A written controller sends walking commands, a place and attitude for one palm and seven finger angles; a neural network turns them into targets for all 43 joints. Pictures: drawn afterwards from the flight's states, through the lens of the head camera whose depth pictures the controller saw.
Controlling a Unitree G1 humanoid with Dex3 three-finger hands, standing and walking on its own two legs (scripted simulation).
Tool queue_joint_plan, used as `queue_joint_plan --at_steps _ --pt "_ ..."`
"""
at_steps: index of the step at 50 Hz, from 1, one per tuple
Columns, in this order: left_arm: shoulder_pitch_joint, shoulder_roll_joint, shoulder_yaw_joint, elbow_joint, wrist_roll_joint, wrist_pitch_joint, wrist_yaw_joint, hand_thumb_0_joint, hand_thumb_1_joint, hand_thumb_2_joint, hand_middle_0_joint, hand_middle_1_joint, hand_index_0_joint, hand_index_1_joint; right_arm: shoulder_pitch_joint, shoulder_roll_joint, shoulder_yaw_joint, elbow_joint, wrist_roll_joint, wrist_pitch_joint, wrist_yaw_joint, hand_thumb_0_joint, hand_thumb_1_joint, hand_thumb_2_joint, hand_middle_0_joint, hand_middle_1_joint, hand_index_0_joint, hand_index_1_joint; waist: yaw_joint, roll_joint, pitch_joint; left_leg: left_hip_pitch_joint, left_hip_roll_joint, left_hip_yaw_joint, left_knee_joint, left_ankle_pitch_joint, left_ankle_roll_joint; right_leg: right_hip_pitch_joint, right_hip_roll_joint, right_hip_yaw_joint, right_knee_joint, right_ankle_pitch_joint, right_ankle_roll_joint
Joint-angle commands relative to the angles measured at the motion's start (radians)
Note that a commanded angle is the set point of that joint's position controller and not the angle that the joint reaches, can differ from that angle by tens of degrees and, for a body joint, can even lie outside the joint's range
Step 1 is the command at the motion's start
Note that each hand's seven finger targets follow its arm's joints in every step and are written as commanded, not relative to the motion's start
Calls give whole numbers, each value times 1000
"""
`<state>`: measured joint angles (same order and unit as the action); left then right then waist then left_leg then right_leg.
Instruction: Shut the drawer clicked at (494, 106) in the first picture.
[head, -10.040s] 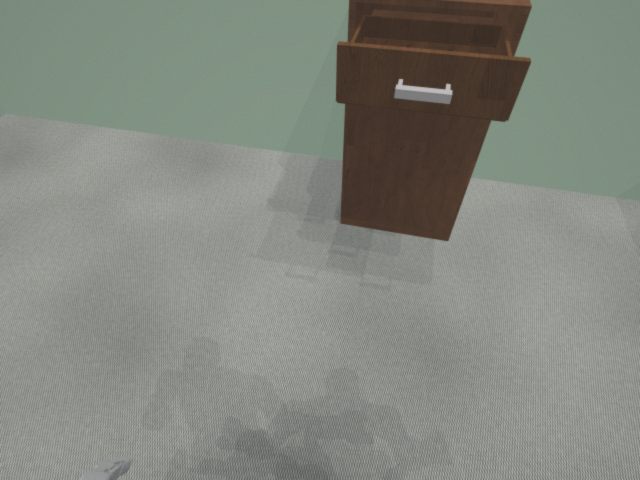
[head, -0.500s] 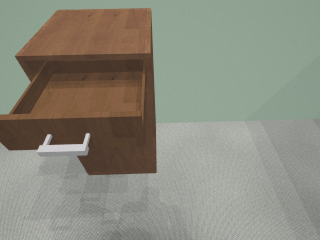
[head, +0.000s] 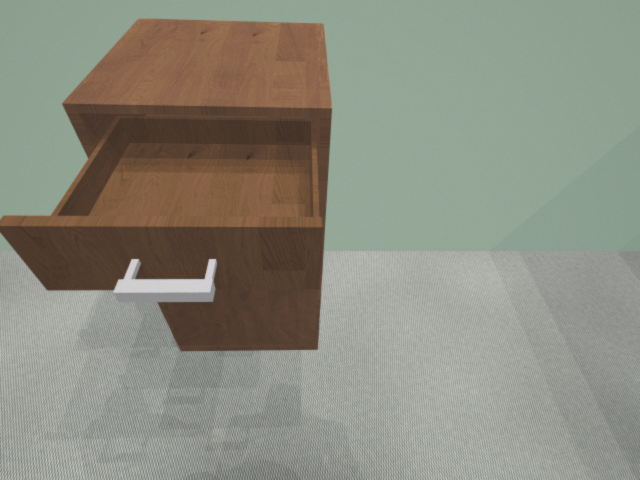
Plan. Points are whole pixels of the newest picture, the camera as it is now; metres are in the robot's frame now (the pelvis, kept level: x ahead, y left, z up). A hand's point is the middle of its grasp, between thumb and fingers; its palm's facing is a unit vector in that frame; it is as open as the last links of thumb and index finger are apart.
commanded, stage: look again from close up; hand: left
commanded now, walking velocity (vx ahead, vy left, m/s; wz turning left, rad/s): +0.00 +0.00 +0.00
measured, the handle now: (169, 278) +0.36 +0.23 +0.04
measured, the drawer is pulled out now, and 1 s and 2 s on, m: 0.28 0.28 0.28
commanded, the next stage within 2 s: shuffle to correct the standing spot in 0.20 s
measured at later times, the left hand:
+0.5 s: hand out of the picture -0.04 +0.18 -0.18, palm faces +0.06 -0.98 -0.17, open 7.4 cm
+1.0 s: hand out of the picture +0.08 +0.19 -0.18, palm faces +0.04 -0.98 -0.22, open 7.3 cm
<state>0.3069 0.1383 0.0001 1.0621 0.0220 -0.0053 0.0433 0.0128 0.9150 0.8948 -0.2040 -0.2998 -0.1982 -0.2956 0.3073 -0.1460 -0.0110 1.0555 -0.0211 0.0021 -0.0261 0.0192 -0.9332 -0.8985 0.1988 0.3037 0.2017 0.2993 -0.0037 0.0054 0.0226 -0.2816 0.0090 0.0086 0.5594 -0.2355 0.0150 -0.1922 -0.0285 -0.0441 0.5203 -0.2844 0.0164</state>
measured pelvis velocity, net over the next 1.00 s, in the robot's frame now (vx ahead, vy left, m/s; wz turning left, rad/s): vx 0.06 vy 0.01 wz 0.01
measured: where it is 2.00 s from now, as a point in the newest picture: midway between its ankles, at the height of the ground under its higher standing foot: outside the picture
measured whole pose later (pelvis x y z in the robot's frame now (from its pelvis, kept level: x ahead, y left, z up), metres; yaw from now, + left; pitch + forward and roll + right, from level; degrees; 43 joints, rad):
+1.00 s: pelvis +0.06 +0.01 +0.00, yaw +0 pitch +0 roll +1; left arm 0.28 0.17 0.02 1.00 0.01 -0.01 0.05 0.02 0.93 0.89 -0.20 -0.30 -0.20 -0.30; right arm 0.25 -0.15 -0.02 1.06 -0.01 0.01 -0.04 0.01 -0.92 -0.90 0.20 0.30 0.20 0.30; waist 0.00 -0.03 0.06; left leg -0.24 -0.04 0.03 0.55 -0.31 0.03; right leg -0.23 -0.05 -0.06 0.58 -0.35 0.01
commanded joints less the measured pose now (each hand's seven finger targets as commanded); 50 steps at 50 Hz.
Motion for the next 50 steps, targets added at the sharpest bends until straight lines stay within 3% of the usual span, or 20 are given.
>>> queue_joint_plan --at_steps 1,15,18,21,25,28,30,32,33,34,35,36,37,38,39,40,42,46,48,50 --pt "84 90 17 -41 3 -3 2 0 900 900 -200 -300 -200 -300 24 -126 -20 -61 3 -18 5 0 -900 -900 200 300 200 300 6 56 98 -107 105 -173 -279 -260 29 -57 -34 38 -82 -85 -43" --pt "130 112 4 -25 1 -15 -6 0 900 900 -200 -300 -200 -300 -7 -144 -11 -38 12 -24 11 0 -900 -900 200 300 200 300 6 9 48 -17 87 -137 -265 -123 23 -47 -66 58 -136 16 -33" --pt "139 119 11 -20 6 -10 -10 0 900 900 -200 -300 -200 -300 7 -157 -12 -25 7 -14 13 0 -900 -900 200 300 200 300 4 29 32 -28 91 -159 -280 -278 33 -46 -48 15 -101 -127 -33" --pt "172 111 16 -15 9 -10 -15 0 900 900 -200 -300 -200 -300 -14 -158 -15 -30 3 -8 14 0 -900 -900 200 300 200 300 21 18 87 -117 82 -178 -262 -370 54 -49 -51 24 -97 -210 -42" --pt "184 133 26 -9 2 -19 -14 0 900 900 -200 -300 -200 -300 -3 -102 -5 -30 4 -17 19 0 -900 -900 200 300 200 300 15 -109 99 -133 -4 -46 -73 -209 30 -52 -131 123 -189 -283 -88" --pt "173 148 35 -12 1 -22 -10 0 900 900 -200 -300 -200 -300 18 -85 -3 -25 2 -25 23 0 -900 -900 200 300 200 300 0 -117 96 -84 -12 11 -13 -144 26 -79 -152 121 -187 -273 -105" --pt "160 127 33 -9 2 -23 -13 0 900 900 -200 -300 -200 -300 62 -92 -3 -6 6 -37 21 0 -900 -900 200 300 200 300 -17 -18 113 -19 20 -38 -79 -66 38 -116 -100 54 -80 -180 -87" --pt "167 86 23 -8 5 -28 -16 0 900 900 -200 -300 -200 -300 132 -146 -10 27 7 -48 11 0 -900 -900 200 300 200 300 -23 158 62 87 156 -247 -195 28 109 -163 -13 -66 122 -103 -48" --pt "146 67 16 -18 8 -31 -15 0 900 900 -200 -300 -200 -300 159 -159 -14 35 5 -49 1 0 -900 -900 200 300 200 300 -27 185 67 147 214 -335 -228 153 159 -234 15 -75 191 -149 -41" --pt "114 56 9 -28 5 -33 -12 0 900 900 -200 -300 -200 -300 161 -148 -6 38 3 -48 -7 0 -900 -900 200 300 200 300 -25 158 84 172 240 -346 -218 351 193 -273 6 -50 220 -216 -41" --pt "99 44 8 -28 -2 -33 -10 0 900 900 -200 -300 -200 -300 139 -131 3 36 3 -47 -13 0 -900 -900 200 300 200 300 -10 129 83 142 238 -300 -187 525 198 -224 -11 -31 171 -217 -40" --pt "127 38 10 -17 -8 -34 -8 0 900 900 -200 -300 -200 -300 95 -121 11 30 7 -46 -17 0 -900 -900 200 300 200 300 18 107 52 108 203 -226 -134 626 172 -111 -20 -18 45 -123 -35" --pt "182 41 13 5 -13 -37 -5 0 900 900 -200 -300 -200 -300 48 -110 14 19 14 -46 -20 0 -900 -900 200 300 200 300 46 64 10 62 149 -158 -73 590 121 25 -38 11 -70 105 -30" --pt "207 73 15 16 -12 -43 -1 0 900 900 -200 -300 -200 -300 29 -80 18 8 21 -51 -21 0 -900 -900 200 300 200 300 41 -18 -7 -4 81 -79 -40 503 57 124 -98 74 -78 473 -39" --pt "201 105 13 17 -18 -47 0 0 900 900 -200 -300 -200 -300 34 -77 18 3 24 -52 -18 0 -900 -900 200 300 200 300 24 -22 -39 -15 52 -48 -78 330 15 155 -164 95 -46 682 -62" --pt "182 122 20 11 -18 -44 5 0 900 900 -200 -300 -200 -300 18 -67 11 8 21 -40 -18 0 -900 -900 200 300 200 300 23 -100 -21 -18 39 -32 -70 258 -1 151 -177 91 -19 818 -70" --pt "165 140 27 -10 -14 -35 13 0 900 900 -200 -300 -200 -300 34 -68 -1 6 23 -27 -17 0 -900 -900 200 300 200 300 16 -131 -45 -20 33 -8 -55 245 -7 169 -199 87 22 947 -82" --pt "129 156 44 -58 -10 -12 19 0 900 900 -200 -300 -200 -300 26 -83 -18 -13 18 -10 -16 0 -900 -900 200 300 200 300 24 -91 -70 8 33 -2 2 350 -5 131 -199 93 45 826 -98" --pt "90 159 46 -86 -8 1 18 0 900 900 -200 -300 -200 -300 17 -85 -21 -29 16 -3 -11 0 -900 -900 200 300 200 300 16 -67 -70 39 40 -15 -8 367 -1 79 -193 86 36 663 -109" --pt "53 135 42 -111 -9 10 16 0 900 900 -200 -300 -200 -300 0 -106 -21 -41 10 -2 -8 0 -900 -900 200 300 200 300 10 -1 -49 74 87 -73 -65 430 26 -2 -123 50 37 387 -70"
